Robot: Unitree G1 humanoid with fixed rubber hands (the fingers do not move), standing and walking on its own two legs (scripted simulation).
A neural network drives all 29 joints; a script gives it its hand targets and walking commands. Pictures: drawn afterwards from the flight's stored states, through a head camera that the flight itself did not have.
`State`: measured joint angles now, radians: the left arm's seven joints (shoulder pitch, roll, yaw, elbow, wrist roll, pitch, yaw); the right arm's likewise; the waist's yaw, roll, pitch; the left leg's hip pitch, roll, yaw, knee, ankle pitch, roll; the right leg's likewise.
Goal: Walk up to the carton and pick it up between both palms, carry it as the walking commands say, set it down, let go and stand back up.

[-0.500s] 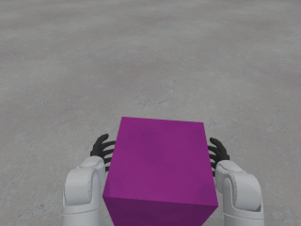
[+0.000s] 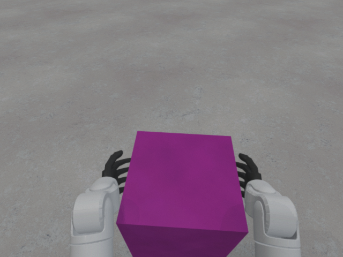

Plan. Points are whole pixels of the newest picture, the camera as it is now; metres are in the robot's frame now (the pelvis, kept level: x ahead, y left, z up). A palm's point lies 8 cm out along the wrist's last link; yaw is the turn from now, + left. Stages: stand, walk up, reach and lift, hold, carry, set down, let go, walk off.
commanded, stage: carry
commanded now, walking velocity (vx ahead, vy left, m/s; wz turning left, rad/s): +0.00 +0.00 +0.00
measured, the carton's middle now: (179, 200) +0.27 +0.00 +0.02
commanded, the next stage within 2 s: none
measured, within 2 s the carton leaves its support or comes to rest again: neither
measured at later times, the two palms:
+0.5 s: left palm (111, 179) +0.29 +0.15 +0.08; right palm (248, 182) +0.27 -0.15 +0.08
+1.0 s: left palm (110, 179) +0.29 +0.15 +0.08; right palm (246, 182) +0.28 -0.15 +0.08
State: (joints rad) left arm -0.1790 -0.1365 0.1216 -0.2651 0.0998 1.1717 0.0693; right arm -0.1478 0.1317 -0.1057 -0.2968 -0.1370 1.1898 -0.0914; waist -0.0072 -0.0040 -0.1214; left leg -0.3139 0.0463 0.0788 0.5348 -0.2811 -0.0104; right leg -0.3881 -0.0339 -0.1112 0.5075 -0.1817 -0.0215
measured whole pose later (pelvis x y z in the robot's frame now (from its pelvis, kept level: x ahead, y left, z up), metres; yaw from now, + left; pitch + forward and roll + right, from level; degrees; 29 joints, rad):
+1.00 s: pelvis +0.01 +0.01 +0.00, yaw +0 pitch +3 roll +0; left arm -0.18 -0.14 0.13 -0.18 0.12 1.09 0.06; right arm -0.15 0.13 -0.11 -0.22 -0.15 1.11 -0.08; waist -0.01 0.00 -0.12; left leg -0.28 0.04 0.08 0.53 -0.30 0.00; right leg -0.36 -0.04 -0.11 0.51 -0.20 -0.01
